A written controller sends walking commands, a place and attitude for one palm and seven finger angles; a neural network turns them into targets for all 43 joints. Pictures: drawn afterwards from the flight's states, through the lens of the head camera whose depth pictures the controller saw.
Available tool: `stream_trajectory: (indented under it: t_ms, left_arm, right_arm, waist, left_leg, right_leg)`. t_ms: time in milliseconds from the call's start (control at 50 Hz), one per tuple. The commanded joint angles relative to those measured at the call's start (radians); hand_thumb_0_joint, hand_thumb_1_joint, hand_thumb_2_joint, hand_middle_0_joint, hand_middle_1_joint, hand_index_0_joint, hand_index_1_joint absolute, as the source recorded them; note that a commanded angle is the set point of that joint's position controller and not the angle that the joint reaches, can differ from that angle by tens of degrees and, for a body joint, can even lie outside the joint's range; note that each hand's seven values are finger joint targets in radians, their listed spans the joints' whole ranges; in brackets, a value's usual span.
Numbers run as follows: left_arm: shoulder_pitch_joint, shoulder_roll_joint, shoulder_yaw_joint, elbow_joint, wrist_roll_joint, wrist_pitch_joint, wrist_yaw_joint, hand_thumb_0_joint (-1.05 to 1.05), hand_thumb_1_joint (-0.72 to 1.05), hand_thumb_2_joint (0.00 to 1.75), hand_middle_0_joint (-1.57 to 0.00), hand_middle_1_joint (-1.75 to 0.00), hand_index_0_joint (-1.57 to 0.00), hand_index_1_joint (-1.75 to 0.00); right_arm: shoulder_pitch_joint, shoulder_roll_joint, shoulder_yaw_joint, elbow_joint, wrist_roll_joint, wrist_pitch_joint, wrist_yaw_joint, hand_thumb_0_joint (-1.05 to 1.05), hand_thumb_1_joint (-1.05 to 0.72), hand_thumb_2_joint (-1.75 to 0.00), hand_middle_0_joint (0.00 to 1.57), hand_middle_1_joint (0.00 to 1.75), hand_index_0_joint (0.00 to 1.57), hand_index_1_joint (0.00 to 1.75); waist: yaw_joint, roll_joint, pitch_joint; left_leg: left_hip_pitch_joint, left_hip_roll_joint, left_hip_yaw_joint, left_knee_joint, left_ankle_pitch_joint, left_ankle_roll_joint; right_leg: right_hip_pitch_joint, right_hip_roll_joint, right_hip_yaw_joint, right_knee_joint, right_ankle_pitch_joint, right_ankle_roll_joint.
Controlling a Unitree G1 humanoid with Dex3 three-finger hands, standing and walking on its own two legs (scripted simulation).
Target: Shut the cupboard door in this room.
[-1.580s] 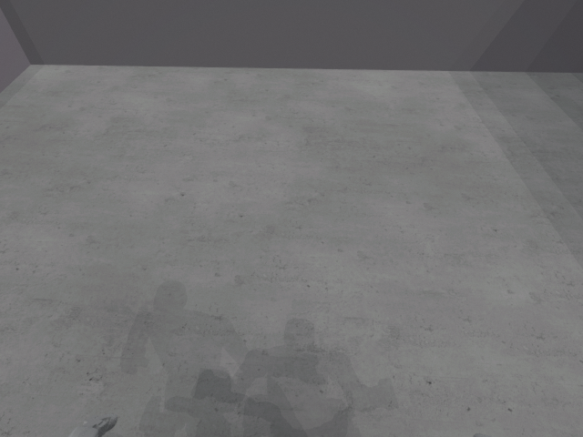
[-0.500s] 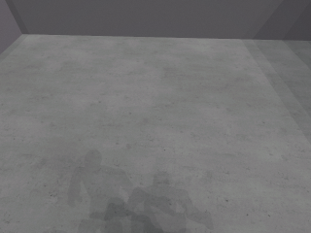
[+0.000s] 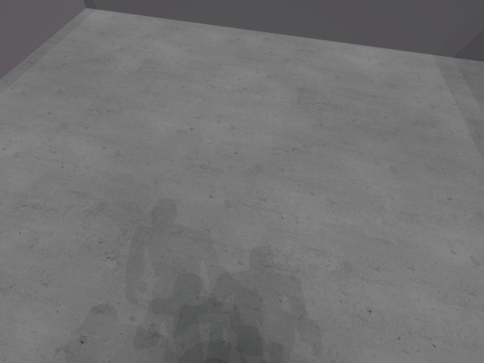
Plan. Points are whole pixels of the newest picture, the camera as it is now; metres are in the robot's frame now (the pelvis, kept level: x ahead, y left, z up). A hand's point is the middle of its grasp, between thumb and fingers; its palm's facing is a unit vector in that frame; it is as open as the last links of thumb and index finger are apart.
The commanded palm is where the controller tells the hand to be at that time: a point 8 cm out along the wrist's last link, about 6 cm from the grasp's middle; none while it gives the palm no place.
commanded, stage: turn or walk to find it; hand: left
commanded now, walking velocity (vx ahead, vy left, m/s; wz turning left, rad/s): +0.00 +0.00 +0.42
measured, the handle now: out of the picture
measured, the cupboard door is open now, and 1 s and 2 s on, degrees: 89 89 89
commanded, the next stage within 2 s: none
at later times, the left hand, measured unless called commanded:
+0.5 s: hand out of the picture -0.05 +0.14 -0.16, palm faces +0.27 -0.93 -0.25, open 7.4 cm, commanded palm none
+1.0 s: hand out of the picture -0.08 +0.22 -0.17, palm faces +0.46 -0.85 -0.25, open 7.4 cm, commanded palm none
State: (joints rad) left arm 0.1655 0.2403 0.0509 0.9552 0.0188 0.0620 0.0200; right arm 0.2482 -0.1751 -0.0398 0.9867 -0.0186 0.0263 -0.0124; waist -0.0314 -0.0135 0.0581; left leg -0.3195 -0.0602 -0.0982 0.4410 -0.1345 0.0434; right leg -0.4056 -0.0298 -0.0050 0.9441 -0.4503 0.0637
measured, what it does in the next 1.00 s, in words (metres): steps on the spot, turning left: right foot, then left foot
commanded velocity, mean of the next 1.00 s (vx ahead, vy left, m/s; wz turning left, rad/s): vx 0.00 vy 0.00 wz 0.42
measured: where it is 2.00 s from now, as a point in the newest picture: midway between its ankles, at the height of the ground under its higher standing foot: outside the picture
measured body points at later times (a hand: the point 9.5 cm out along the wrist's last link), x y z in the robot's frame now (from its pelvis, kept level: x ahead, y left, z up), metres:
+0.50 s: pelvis -0.03 -0.05 +0.00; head +0.00 -0.06 +0.45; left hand -0.06 +0.19 -0.14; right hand +0.07 -0.30 -0.16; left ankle -0.10 +0.09 -0.67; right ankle -0.03 -0.14 -0.74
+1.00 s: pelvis -0.06 -0.01 +0.00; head -0.05 +0.02 +0.45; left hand -0.10 +0.27 -0.15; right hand +0.11 -0.19 -0.13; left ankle -0.10 +0.07 -0.74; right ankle -0.01 -0.16 -0.67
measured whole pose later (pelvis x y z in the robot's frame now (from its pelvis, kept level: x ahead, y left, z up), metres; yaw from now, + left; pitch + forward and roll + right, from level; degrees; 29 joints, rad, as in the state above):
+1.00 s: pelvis -0.06 -0.01 +0.00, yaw +25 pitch +0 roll -1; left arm 0.18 0.25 0.07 0.94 0.02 0.06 0.02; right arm 0.19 -0.17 -0.04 0.95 -0.02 0.02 -0.01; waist 0.00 -0.03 0.06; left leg -0.20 -0.05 -0.03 0.43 -0.23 0.06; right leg -0.44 -0.09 -0.02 0.99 -0.40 0.10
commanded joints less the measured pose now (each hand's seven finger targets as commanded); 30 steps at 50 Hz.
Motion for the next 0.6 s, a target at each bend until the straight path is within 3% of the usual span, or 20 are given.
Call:
stream_trajectory:
  t_ms: [0, 60, 100, 120, 140, 160, 180, 200, 220, 240, 280, 380, 500, 540, 580]
  left_arm:
    - [0.000, 0.055, 0.015, -0.084, -0.007, -0.027, 0.007, 0.00, 0.90, 0.90, -0.20, -0.30, -0.20, -0.30]
    - [0.067, 0.052, 0.017, -0.075, -0.013, -0.026, 0.011, 0.00, 0.90, 0.90, -0.20, -0.30, -0.20, -0.30]
    - [0.135, 0.067, 0.023, -0.060, -0.012, -0.031, 0.013, 0.00, 0.90, 0.90, -0.20, -0.30, -0.20, -0.30]
    - [0.180, 0.091, 0.031, -0.054, -0.009, -0.036, 0.016, 0.00, 0.90, 0.90, -0.20, -0.30, -0.20, -0.30]
    - [0.194, 0.164, 0.046, -0.061, 0.008, -0.045, 0.023, 0.00, 0.90, 0.90, -0.20, -0.30, -0.20, -0.30]
    - [0.133, 0.228, 0.050, -0.094, 0.014, -0.045, 0.025, 0.00, 0.90, 0.90, -0.20, -0.30, -0.20, -0.30]
    - [0.055, 0.200, 0.039, -0.127, 0.003, -0.044, 0.030, 0.00, 0.90, 0.90, -0.20, -0.30, -0.20, -0.30]
    - [-0.001, 0.155, 0.038, -0.138, 0.001, -0.056, 0.033, 0.00, 0.90, 0.90, -0.20, -0.30, -0.20, -0.30]
    - [-0.026, 0.138, 0.028, -0.140, -0.001, -0.061, 0.026, 0.00, 0.90, 0.90, -0.20, -0.30, -0.20, -0.30]
    - [-0.033, 0.116, 0.018, -0.138, -0.002, -0.067, 0.021, 0.00, 0.90, 0.90, -0.20, -0.30, -0.20, -0.30]
    - [0.031, 0.102, 0.013, -0.121, -0.004, -0.077, 0.017, 0.00, 0.90, 0.90, -0.20, -0.30, -0.20, -0.30]
    - [0.180, 0.111, 0.016, -0.071, 0.003, -0.080, 0.021, 0.00, 0.90, 0.90, -0.20, -0.30, -0.20, -0.30]
    - [0.230, 0.149, 0.032, -0.038, 0.017, -0.072, 0.022, 0.00, 0.90, 0.90, -0.20, -0.30, -0.20, -0.30]
    - [0.226, 0.163, 0.038, -0.033, 0.017, -0.067, 0.021, 0.00, 0.90, 0.90, -0.20, -0.30, -0.20, -0.30]
    - [0.195, 0.167, 0.041, -0.025, 0.013, -0.065, 0.020, 0.00, 0.90, 0.90, -0.20, -0.30, -0.20, -0.30]
  right_arm:
    - [0.055, -0.223, -0.063, -0.060, -0.006, -0.005, -0.010, 0.00, -0.90, -0.90, 0.20, 0.30, 0.20, 0.30]
    - [0.017, -0.232, -0.070, -0.079, -0.010, 0.006, -0.003, 0.00, -0.90, -0.90, 0.20, 0.30, 0.20, 0.30]
    - [-0.010, -0.228, -0.075, -0.091, -0.006, 0.011, 0.004, 0.00, -0.90, -0.90, 0.20, 0.30, 0.20, 0.30]
    - [-0.022, -0.207, -0.074, -0.102, -0.002, 0.016, 0.008, 0.00, -0.90, -0.90, 0.20, 0.30, 0.20, 0.30]
    - [-0.013, -0.150, -0.068, -0.114, 0.006, 0.021, 0.013, 0.00, -0.90, -0.90, 0.20, 0.30, 0.20, 0.30]
    - [-0.020, -0.127, -0.068, -0.135, -0.002, 0.019, 0.008, 0.00, -0.90, -0.90, 0.20, 0.30, 0.20, 0.30]
    - [-0.036, -0.182, -0.080, -0.129, -0.012, 0.020, 0.013, 0.00, -0.90, -0.90, 0.20, 0.30, 0.20, 0.30]
    - [-0.005, -0.174, -0.080, -0.109, -0.012, 0.033, 0.019, 0.00, -0.90, -0.90, 0.20, 0.30, 0.20, 0.30]
    - [0.014, -0.164, -0.078, -0.081, -0.010, 0.038, 0.024, 0.00, -0.90, -0.90, 0.20, 0.30, 0.20, 0.30]
    - [0.044, -0.153, -0.073, -0.064, -0.008, 0.036, 0.028, 0.00, -0.90, -0.90, 0.20, 0.30, 0.20, 0.30]
    - [0.052, -0.139, -0.066, -0.055, -0.005, 0.032, 0.027, 0.00, -0.90, -0.90, 0.20, 0.30, 0.20, 0.30]
    - [-0.060, -0.133, -0.050, -0.075, -0.004, 0.034, 0.021, 0.00, -0.90, -0.90, 0.20, 0.30, 0.20, 0.30]
    - [-0.143, -0.105, -0.028, -0.089, 0.009, 0.019, 0.021, 0.00, -0.90, -0.90, 0.20, 0.30, 0.20, 0.30]
    - [-0.132, -0.103, -0.023, -0.085, 0.013, 0.015, 0.019, 0.00, -0.90, -0.90, 0.20, 0.30, 0.20, 0.30]
    - [-0.086, -0.111, -0.024, -0.075, 0.014, 0.006, 0.015, 0.00, -0.90, -0.90, 0.20, 0.30, 0.20, 0.30]
  waist:
    - [-0.013, 0.177, -0.123]
    - [0.015, 0.178, -0.118]
    - [0.045, 0.164, -0.118]
    - [0.063, 0.113, -0.118]
    - [0.071, -0.094, -0.102]
    - [0.069, -0.298, -0.028]
    - [0.043, -0.168, 0.007]
    - [0.007, -0.205, 0.018]
    - [-0.008, -0.151, 0.053]
    - [-0.026, -0.135, 0.056]
    - [-0.009, -0.133, 0.015]
    - [0.055, -0.130, -0.014]
    - [0.088, -0.164, -0.064]
    - [0.085, -0.195, -0.084]
    - [0.055, -0.184, -0.114]
  left_leg:
    - [0.181, 0.246, -0.345, -0.145, 0.082, 0.138]
    - [0.081, 0.217, -0.352, -0.153, 0.000, 0.114]
    - [-0.014, 0.168, -0.317, -0.132, -0.076, 0.065]
    - [-0.113, 0.118, -0.268, -0.086, -0.168, 0.020]
    - [-0.286, 0.023, -0.136, 0.145, -0.306, -0.041]
    - [-0.390, -0.061, 0.014, 0.442, -0.376, -0.088]
    - [-0.302, 0.007, -0.033, 0.588, -0.351, -0.067]
    - [-0.266, 0.019, -0.039, 0.646, -0.294, -0.065]
    - [-0.236, 0.028, -0.008, 0.716, -0.240, -0.072]
    - [-0.246, 0.034, 0.017, 0.754, -0.191, -0.081]
    - [-0.276, 0.037, 0.045, 0.774, -0.153, -0.098]
    - [-0.289, 0.078, 0.070, 0.689, -0.220, -0.120]
    - [-0.156, 0.080, 0.145, 0.380, -0.335, -0.105]
    - [-0.084, 0.072, 0.168, 0.302, -0.324, -0.091]
    - [0.016, 0.068, 0.186, 0.147, -0.226, -0.079]
  right_leg:
    - [-0.027, 0.013, 0.011, -0.113, -0.020, -0.006]
    - [0.112, 0.036, -0.001, -0.269, 0.018, -0.021]
    - [0.262, 0.047, -0.023, -0.458, 0.130, -0.029]
    - [0.376, 0.012, -0.010, -0.577, 0.175, -0.042]
    - [0.456, -0.193, 0.197, -0.698, 0.020, -0.107]
    - [0.321, -0.421, 0.449, -0.786, -0.060, -0.204]
    - [0.125, -0.417, 0.354, -0.782, -0.015, -0.206]
    - [0.068, -0.345, 0.307, -0.792, -0.004, -0.175]
    - [0.037, -0.287, 0.232, -0.772, 0.061, -0.162]
    - [0.077, -0.243, 0.139, -0.730, 0.177, -0.158]
    - [0.193, -0.213, 0.058, -0.672, 0.343, -0.158]
    - [0.327, -0.275, 0.067, -0.612, 0.577, -0.202]
    - [0.384, -0.306, 0.031, -0.530, 0.794, -0.226]
    - [0.367, -0.310, 0.014, -0.503, 0.823, -0.216]
    - [0.343, -0.303, -0.021, -0.448, 0.799, -0.181]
